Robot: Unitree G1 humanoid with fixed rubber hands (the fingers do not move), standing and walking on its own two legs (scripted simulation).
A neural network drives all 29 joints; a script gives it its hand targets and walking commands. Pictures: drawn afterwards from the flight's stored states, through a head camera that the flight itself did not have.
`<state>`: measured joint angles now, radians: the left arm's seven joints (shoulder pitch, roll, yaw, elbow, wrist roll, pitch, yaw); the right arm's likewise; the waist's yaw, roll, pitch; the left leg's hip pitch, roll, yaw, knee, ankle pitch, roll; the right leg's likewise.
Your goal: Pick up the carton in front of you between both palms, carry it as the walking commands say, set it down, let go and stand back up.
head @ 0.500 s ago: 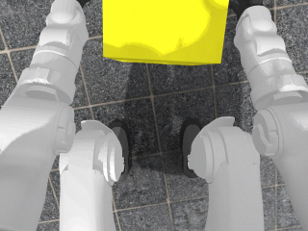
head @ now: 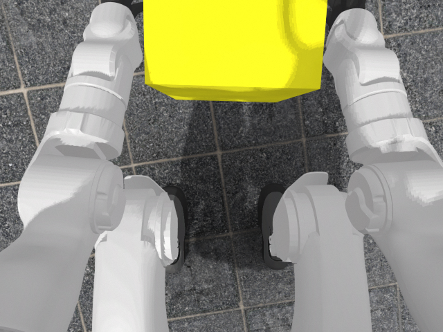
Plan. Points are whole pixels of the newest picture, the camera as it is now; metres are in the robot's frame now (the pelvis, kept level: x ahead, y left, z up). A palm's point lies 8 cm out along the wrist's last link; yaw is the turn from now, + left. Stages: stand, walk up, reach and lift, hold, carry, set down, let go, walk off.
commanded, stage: reach and lift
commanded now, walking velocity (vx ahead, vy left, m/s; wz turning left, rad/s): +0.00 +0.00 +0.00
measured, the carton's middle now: (230, 31) +0.54 -0.01 -0.19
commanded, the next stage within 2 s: none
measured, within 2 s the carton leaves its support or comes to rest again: neither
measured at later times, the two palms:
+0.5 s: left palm out of the picture +0.50 +0.14 +0.07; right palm out of the picture +0.49 -0.16 +0.07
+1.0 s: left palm out of the picture +0.45 +0.14 +0.23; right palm out of the picture +0.45 -0.16 +0.23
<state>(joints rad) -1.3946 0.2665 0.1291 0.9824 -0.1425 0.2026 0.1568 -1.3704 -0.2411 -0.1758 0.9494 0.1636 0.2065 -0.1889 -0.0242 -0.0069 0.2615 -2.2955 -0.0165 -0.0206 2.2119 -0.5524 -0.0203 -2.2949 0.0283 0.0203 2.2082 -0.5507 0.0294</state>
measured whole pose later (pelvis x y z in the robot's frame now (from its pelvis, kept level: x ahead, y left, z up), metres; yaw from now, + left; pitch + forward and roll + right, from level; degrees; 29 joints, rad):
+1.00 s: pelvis +0.05 +0.00 +0.26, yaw +0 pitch +32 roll +0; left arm -0.69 -0.09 0.41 0.61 0.22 0.37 0.03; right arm -0.69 0.09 -0.43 0.61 -0.22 0.37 -0.03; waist -0.01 0.00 -0.24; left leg -1.44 -0.04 -0.04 1.35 -0.47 -0.01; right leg -1.44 0.04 0.05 1.35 -0.47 0.02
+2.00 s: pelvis +0.08 +0.00 +0.41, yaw +0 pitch -5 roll +0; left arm -0.36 -0.18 0.35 0.39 0.31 0.61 -0.04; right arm -0.36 0.18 -0.35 0.39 -0.31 0.60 0.03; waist 0.00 0.00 0.04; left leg -0.17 -0.02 -0.06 0.48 -0.22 0.00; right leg -0.17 0.02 0.06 0.47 -0.21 0.00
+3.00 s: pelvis +0.09 +0.00 +0.42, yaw +0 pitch -9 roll +0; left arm -0.26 -0.15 0.22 0.21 0.27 0.77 -0.02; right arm -0.26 0.15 -0.23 0.21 -0.27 0.76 0.02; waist 0.00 0.00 0.04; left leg -0.02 -0.02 -0.06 0.37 -0.19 0.00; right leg -0.03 0.02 0.06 0.36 -0.18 0.00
